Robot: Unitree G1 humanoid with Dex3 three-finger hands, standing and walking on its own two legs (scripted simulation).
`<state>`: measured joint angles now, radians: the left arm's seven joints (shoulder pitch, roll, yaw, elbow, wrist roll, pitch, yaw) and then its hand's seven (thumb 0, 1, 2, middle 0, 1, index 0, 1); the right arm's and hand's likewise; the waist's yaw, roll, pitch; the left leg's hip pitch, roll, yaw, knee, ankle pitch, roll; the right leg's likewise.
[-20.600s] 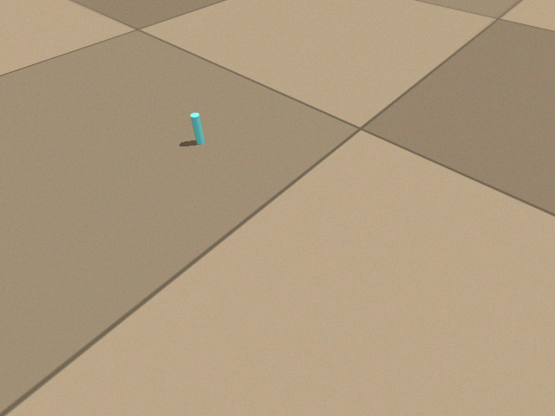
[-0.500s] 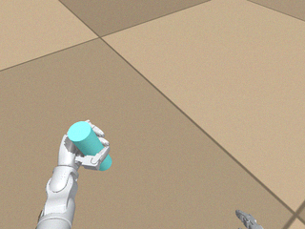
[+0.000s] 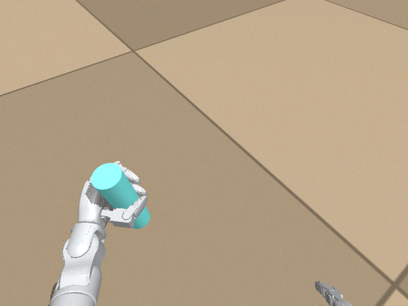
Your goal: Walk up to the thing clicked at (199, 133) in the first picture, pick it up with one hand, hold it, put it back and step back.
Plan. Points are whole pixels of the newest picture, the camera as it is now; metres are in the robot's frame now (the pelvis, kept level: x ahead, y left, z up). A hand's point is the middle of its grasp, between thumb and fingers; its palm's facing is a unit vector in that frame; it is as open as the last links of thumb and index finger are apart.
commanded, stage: crouch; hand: left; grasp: from the side
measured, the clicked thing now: (125, 200) +0.33 +0.17 +0.04
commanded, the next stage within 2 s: lower in 1.90 s
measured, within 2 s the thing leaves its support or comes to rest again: neither
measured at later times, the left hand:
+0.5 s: hand (141, 220) +0.34 +0.17 -0.09, palm faces +0.00 -1.00 +0.00, open 6.9 cm
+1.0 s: hand (152, 245) +0.37 +0.19 -0.33, palm faces +0.03 -1.00 -0.02, open 6.9 cm
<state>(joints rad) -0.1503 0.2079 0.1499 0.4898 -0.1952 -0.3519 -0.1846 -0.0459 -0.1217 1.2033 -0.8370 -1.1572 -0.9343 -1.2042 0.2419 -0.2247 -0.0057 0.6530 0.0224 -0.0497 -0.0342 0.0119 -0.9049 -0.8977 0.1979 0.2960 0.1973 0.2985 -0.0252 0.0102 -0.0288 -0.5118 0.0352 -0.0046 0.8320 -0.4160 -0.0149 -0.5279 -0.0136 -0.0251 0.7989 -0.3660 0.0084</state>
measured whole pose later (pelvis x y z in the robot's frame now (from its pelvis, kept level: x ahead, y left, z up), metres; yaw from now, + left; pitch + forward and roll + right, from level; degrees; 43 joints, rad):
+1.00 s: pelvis -0.07 +0.00 -0.29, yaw -1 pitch +34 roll -3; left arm -0.66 0.34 0.36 1.13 -0.10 -0.78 -0.23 -0.04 -0.09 1.17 -0.84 -1.13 -0.94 -1.17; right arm 0.11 -0.26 0.03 0.69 -0.10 -0.05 0.09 0.01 -0.90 -0.90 0.20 0.30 0.20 0.30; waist -0.12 -0.01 -0.17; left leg -1.93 0.00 -0.06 2.05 -0.71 -0.02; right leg -1.93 -0.04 -0.03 1.99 -0.65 0.01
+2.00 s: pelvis -0.09 +0.01 -0.43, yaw -7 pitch +26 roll -10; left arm -0.77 0.59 0.45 1.22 -0.03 -0.81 -0.16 -0.04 -0.10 1.17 -0.85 -1.12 -0.95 -1.16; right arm 0.04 -0.33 0.22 0.67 -0.21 0.03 0.14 0.00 -0.91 -0.90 0.20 0.30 0.20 0.30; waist -0.25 -0.08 0.09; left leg -2.26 -0.02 -0.19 2.51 -0.71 -0.01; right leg -2.21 -0.02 -0.12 2.35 -0.61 0.04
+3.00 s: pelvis -0.10 +0.03 -0.44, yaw -13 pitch +18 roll -18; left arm -0.81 0.84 0.40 1.48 -0.01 -1.04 0.01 -0.04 -0.10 1.18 -0.86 -1.11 -0.96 -1.15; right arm -0.12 -0.36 0.49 0.58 -0.34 0.04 0.15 0.00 -0.90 -0.90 0.20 0.30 0.20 0.30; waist -0.31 -0.23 0.29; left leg -2.23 -0.02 -0.33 2.62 -0.73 -0.01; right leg -2.11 0.02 -0.23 2.34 -0.57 0.07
